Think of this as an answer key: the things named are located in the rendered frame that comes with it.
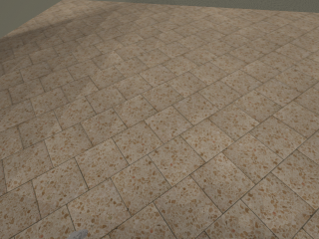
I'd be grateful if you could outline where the left robot hand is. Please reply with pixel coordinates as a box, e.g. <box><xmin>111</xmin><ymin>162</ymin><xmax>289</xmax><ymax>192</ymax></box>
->
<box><xmin>65</xmin><ymin>229</ymin><xmax>88</xmax><ymax>239</ymax></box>

